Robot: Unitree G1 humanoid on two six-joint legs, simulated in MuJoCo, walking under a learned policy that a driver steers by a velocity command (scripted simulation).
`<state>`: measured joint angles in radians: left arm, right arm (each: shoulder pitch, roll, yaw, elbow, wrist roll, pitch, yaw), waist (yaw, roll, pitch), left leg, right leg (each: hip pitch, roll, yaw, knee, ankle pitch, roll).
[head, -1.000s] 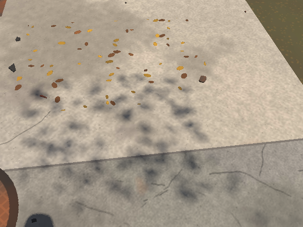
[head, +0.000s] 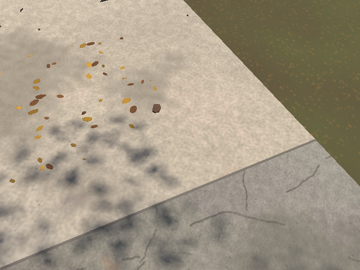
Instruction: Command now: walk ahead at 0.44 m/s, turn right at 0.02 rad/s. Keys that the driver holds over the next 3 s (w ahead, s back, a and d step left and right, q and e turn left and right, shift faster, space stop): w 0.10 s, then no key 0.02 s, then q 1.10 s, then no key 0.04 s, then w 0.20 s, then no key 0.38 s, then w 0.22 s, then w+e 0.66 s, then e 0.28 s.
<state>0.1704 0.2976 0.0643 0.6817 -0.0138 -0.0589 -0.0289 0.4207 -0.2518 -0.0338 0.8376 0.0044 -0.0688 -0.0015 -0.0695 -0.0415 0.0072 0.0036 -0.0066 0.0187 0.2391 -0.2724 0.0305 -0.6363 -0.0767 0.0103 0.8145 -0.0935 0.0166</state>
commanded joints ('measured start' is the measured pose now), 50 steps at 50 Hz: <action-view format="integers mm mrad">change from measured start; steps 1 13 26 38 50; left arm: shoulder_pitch -200 94 -103 -127 -110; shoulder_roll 7 113 139 123 94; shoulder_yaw -13 20 35 35 28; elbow -119 -52 37 17 35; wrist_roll -5 24 27 8 6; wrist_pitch -27 -11 11 59 61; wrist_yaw -14 6 50 36 44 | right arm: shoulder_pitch -7 -6 -189 -146 -268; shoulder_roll -193 -203 -116 -267 -248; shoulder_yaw -44 -48 -53 -98 -94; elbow -53 -66 -198 -283 -317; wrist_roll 7 44 5 -18 0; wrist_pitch -9 14 110 66 96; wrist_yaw -9 -16 -9 2 -31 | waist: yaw -31 139 64 19 54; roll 142 -109 -30 171 202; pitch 97 -253 -34 -181 -122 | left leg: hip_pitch -80 -627 -466 17 -189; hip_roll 195 30 127 333 190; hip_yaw -102 -146 -38 -389 -389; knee -128 1090 607 151 144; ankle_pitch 210 -303 74 736 354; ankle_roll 153 -64 -87 300 205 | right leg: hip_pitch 1 801 438 -21 207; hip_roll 31 -303 -228 47 100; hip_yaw -48 323 -90 27 60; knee -166 -411 -615 421 -50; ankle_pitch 113 445 171 -517 -266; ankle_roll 12 -276 -262 37 69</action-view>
